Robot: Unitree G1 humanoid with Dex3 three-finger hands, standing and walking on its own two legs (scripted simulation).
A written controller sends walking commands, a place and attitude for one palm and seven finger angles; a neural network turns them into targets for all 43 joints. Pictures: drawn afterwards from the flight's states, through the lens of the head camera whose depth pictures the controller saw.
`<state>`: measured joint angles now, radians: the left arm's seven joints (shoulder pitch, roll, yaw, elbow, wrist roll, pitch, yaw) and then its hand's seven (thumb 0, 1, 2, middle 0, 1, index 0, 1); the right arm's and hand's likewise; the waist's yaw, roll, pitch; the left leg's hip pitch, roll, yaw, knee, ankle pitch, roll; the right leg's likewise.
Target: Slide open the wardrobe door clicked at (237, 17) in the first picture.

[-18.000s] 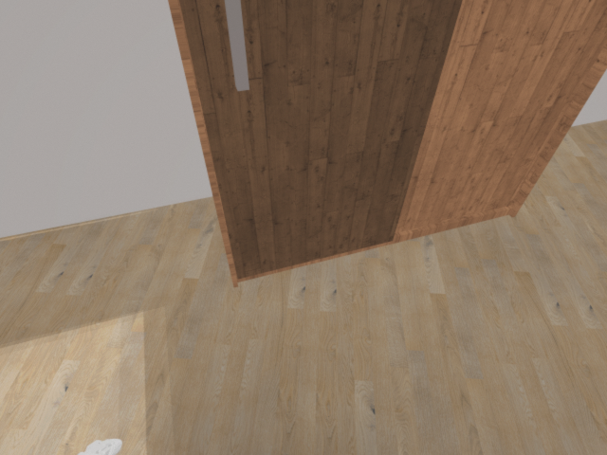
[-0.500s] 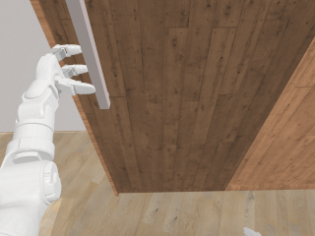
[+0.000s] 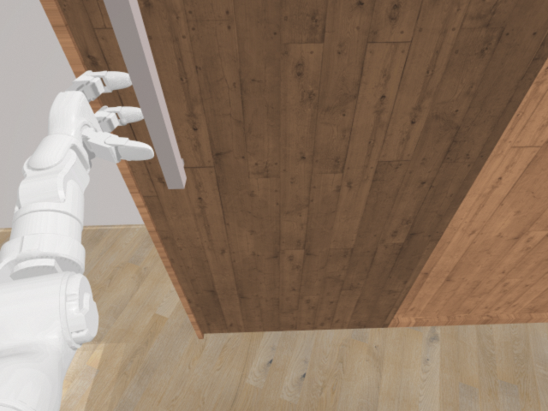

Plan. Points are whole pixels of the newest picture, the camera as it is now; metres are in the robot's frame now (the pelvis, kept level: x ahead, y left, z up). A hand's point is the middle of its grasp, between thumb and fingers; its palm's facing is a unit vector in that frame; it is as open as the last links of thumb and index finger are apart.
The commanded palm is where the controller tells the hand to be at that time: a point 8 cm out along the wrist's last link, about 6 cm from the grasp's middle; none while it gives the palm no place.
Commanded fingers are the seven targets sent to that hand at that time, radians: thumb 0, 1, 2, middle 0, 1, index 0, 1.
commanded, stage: slide the fingers in behind the handle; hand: left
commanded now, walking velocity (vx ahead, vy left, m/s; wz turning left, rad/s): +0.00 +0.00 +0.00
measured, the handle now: (156, 96) +0.50 +0.18 +0.23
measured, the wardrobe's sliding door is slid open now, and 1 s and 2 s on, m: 0.00 0.00 0.00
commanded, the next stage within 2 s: grip the handle and tug to test in 1.66 s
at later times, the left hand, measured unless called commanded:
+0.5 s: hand (140, 126) +0.44 +0.19 +0.22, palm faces +0.05 -1.00 +0.00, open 14.0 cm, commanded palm +0.41 +0.24 +0.21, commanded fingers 0.00 -0.50 0.30 -0.30 -1.20 -0.30 -1.20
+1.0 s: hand (148, 126) +0.43 +0.17 +0.22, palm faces +0.07 -1.00 +0.01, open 14.2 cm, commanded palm +0.40 +0.22 +0.21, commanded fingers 0.00 -0.50 0.30 -0.30 -1.20 -0.30 -1.20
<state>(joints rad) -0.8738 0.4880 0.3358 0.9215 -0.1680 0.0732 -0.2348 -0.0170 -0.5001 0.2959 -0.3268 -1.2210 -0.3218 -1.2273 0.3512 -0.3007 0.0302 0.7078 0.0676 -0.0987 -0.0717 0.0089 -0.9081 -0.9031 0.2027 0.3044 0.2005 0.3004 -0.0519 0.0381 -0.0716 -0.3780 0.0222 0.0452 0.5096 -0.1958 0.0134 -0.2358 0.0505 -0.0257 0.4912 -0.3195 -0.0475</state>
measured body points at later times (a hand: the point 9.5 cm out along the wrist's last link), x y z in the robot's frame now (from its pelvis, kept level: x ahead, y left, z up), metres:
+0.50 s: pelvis -0.01 +0.01 +0.00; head +0.00 -0.01 +0.45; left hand +0.43 +0.24 +0.22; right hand +0.12 -0.25 -0.11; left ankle +0.04 +0.11 -0.74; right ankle -0.04 -0.09 -0.74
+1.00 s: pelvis +0.00 +0.00 +0.00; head -0.01 -0.02 +0.45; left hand +0.42 +0.23 +0.22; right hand +0.12 -0.26 -0.11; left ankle +0.04 +0.11 -0.74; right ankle -0.04 -0.09 -0.74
